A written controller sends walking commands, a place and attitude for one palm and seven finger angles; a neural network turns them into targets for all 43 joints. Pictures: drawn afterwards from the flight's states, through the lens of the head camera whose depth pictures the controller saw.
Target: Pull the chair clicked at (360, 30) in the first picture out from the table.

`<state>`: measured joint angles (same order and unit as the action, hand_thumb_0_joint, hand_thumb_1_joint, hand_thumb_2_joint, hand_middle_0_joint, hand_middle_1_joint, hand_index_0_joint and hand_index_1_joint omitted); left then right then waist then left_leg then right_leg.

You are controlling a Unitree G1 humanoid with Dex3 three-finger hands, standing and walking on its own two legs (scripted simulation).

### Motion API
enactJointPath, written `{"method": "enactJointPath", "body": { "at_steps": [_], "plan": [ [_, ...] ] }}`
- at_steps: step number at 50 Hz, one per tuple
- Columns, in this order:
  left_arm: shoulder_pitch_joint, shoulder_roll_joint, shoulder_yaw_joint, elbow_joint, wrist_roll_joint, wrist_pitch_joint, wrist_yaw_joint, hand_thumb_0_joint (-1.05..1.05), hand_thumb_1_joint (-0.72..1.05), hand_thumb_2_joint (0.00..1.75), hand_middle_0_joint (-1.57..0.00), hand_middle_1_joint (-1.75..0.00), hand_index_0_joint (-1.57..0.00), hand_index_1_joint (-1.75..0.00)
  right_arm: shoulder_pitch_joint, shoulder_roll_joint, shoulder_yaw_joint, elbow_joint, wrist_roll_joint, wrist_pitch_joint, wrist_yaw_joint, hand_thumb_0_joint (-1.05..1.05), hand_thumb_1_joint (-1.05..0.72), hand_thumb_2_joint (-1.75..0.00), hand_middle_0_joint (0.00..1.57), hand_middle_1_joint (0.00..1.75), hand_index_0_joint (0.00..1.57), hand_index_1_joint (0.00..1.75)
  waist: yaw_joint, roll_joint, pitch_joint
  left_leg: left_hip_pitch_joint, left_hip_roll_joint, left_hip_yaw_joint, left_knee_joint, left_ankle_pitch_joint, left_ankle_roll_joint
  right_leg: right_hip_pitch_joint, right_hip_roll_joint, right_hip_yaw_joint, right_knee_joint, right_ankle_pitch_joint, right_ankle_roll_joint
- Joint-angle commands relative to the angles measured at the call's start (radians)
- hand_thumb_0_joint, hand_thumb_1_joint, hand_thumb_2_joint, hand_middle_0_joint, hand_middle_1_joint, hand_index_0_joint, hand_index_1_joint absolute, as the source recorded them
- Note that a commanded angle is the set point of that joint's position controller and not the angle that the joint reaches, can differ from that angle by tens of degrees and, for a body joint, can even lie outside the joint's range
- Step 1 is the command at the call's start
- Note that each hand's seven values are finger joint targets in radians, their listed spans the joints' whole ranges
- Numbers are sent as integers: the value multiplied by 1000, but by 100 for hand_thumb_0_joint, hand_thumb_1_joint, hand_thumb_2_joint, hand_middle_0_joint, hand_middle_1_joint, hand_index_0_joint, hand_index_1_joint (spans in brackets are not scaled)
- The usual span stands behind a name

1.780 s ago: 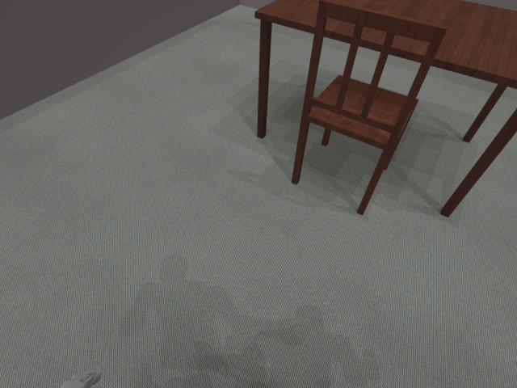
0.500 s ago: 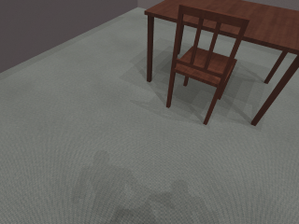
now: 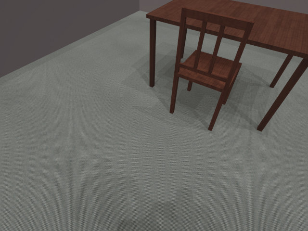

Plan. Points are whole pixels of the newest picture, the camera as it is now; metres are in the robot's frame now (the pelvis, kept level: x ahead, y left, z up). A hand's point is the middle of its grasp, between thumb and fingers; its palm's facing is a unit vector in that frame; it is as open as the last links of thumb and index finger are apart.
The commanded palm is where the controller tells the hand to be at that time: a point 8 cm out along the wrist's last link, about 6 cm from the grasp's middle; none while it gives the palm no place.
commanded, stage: walk to a spot facing it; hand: left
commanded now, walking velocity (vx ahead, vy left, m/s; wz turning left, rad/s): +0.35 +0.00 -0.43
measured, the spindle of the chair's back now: (199, 46) +1.20 -0.22 -0.09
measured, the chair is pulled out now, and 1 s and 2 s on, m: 0.00 0.00 0.00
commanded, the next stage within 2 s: take the last steps up to it in 1.02 s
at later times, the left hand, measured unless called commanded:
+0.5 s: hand out of the picture +0.06 +0.18 -0.18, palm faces -0.07 -0.99 -0.14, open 7.4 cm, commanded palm none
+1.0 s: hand (137, 126) +0.56 +0.11 -0.15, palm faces -0.50 -0.84 -0.23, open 7.4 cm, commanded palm none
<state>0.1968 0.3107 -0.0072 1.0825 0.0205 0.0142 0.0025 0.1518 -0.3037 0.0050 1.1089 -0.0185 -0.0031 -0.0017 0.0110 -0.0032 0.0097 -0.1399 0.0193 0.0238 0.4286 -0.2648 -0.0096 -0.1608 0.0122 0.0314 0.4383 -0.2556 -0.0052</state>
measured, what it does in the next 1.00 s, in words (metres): walks ahead, turning right: left foot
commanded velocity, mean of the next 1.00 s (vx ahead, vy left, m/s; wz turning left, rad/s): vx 0.28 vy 0.00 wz -0.50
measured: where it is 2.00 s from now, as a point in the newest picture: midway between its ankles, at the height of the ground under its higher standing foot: (179, 188)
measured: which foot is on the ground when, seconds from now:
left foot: down 0.00-0.24, up 0.26-0.54, down 0.56-1.00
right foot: down 0.00-0.56, up 0.58-1.00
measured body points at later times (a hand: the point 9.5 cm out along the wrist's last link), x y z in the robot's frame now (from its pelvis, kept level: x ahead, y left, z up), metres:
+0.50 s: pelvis +0.15 +0.01 -0.02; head +0.19 +0.03 +0.43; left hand +0.07 +0.23 -0.17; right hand +0.24 -0.23 -0.15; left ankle +0.26 +0.12 -0.71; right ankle -0.01 -0.12 -0.74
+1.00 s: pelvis +0.33 +0.01 -0.01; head +0.37 -0.01 +0.44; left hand +0.59 +0.16 -0.13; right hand +0.17 -0.19 -0.15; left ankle +0.30 +0.12 -0.74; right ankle +0.39 -0.16 -0.70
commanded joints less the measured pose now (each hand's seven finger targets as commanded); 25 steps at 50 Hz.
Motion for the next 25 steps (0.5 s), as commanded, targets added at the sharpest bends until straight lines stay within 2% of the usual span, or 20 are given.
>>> {"method": "enactJointPath", "body": {
  "at_steps": [1,4,6,8,9,10,11,12,13,14,15,16,17,18,20,21,22,23,24,25],
  "plan": [
    [69,108,44,-65,2,-5,-17,0,90,90,-20,-30,-20,-30,52,-136,-41,-62,-5,-9,-4,0,-90,-90,20,30,20,30,-2,-3,126,-105,113,-92,-61,-345,50,-167,-63,149,-58,-334,-62],
    [113,76,57,-86,2,-22,-20,0,90,90,-20,-30,-20,-30,101,-120,-52,-81,-1,-29,-9,0,-90,-90,20,30,20,30,-7,25,113,-80,146,-111,-15,-295,77,-200,-45,154,40,-259,-81],
    [129,54,63,-99,2,-33,-21,0,90,90,-20,-30,-20,-30,138,-121,-64,-85,2,-39,-11,0,-90,-90,20,30,20,30,-11,66,104,-53,189,-155,-12,-261,101,-238,-14,117,134,-211,-77],
    [155,17,66,-102,2,-47,-21,0,90,90,-20,-30,-20,-30,171,-118,-71,-81,2,-51,-17,0,-90,-90,20,30,20,30,-9,126,86,-3,234,-175,13,-105,123,-257,10,62,242,-81,-70],
    [164,2,66,-101,1,-54,-20,0,90,90,-20,-30,-20,-30,186,-111,-73,-78,2,-55,-20,0,-90,-90,20,30,20,30,-8,142,65,24,245,-164,49,8,128,-251,14,37,262,-38,-69],
    [191,-5,70,-94,1,-59,-18,0,90,90,-20,-30,-20,-30,183,-103,-75,-79,1,-56,-22,0,-90,-90,20,30,20,30,6,123,56,8,236,-127,121,93,119,-209,8,36,248,7,-75],
    [249,8,77,-74,3,-63,-16,0,90,90,-20,-30,-20,-30,152,-91,-76,-89,4,-57,-21,0,-90,-90,20,30,20,30,34,43,34,-79,194,-55,259,152,87,-96,-18,94,194,105,-97],
    [363,57,92,-34,9,-71,-4,0,90,90,-20,-30,-20,-30,88,-45,-68,-126,10,-62,-19,0,-90,-90,20,30,20,30,84,-157,12,-330,95,100,535,157,27,139,-136,300,79,293,-154],
    [502,113,106,9,6,-80,11,0,90,90,-20,-30,-20,-30,-52,-3,-55,-194,7,-70,-11,0,-90,-90,20,30,20,30,144,-333,58,-635,4,124,764,-299,-15,309,-309,613,-53,607,-260],
    [557,97,97,22,5,-81,25,0,90,90,-20,-30,-20,-30,-151,-1,-52,-227,-1,-78,-13,0,-90,-90,20,30,20,30,174,-223,83,-746,30,25,846,-352,-14,356,-331,677,-52,739,-317],
    [531,68,92,18,11,-79,36,0,90,90,-20,-30,-20,-30,-178,7,-56,-237,-3,-80,-10,0,-90,-90,20,30,20,30,153,-115,104,-801,59,-5,856,-324,-12,378,-320,612,-30,688,-315],
    [489,53,89,3,14,-79,41,0,90,90,-20,-30,-20,-30,-168,16,-59,-234,-2,-80,-4,0,-90,-90,20,30,20,30,124,-58,98,-802,85,-15,829,-303,-9,364,-310,557,-23,574,-297],
    [433,33,84,-12,18,-82,43,0,90,90,-20,-30,-20,-30,-160,25,-61,-235,-2,-72,1,0,-90,-90,20,30,20,30,90,-69,110,-760,109,-36,770,-292,-15,278,-303,519,-53,456,-270],
    [380,21,80,-26,19,-84,41,0,90,90,-20,-30,-20,-30,-144,38,-62,-235,1,-60,6,0,-90,-90,20,30,20,30,54,-92,119,-711,102,-20,711,-247,-25,196,-277,463,-91,394,-248],
    [309,10,74,-42,14,-86,36,0,90,90,-20,-30,-20,-30,-133,58,-60,-245,7,-49,19,0,-90,-90,20,30,20,30,15,-101,137,-537,87,13,567,-111,-28,1,-221,369,-165,320,-210],
    [271,19,75,-45,13,-87,31,0,90,90,-20,-30,-20,-30,-115,73,-60,-243,11,-49,26,0,-90,-90,20,30,20,30,-6,-117,136,-436,69,45,480,-50,-27,-62,-188,313,-185,306,-186],
    [250,27,79,-50,10,-86,29,0,90,90,-20,-30,-20,-30,-100,74,-59,-243,15,-50,31,0,-90,-90,20,30,20,30,-16,-146,133,-318,53,62,404,15,-20,-126,-161,270,-198,299,-160],
    [226,44,87,-49,7,-87,27,0,90,90,-20,-30,-20,-30,-67,68,-62,-238,20,-54,30,0,-90,-90,20,30,20,30,-33,-167,124,-226,32,80,353,48,-14,-140,-149,252,-194,308,-146],
    [211,53,95,-51,4,-88,26,0,90,90,-20,-30,-20,-30,-9,54,-69,-225,20,-58,24,0,-90,-90,20,30,20,30,-59,-159,93,-132,9,94,288,80,-9,-127,-135,236,-142,369,-132],
    [194,58,103,-50,0,-88,25,0,90,90,-20,-30,-20,-30,95,33,-77,-193,17,-63,14,0,-90,-90,20,30,20,30,-104,-134,41,5,-6,99,209,135,-4,-126,-113,207,-33,445,-113]
  ]
}}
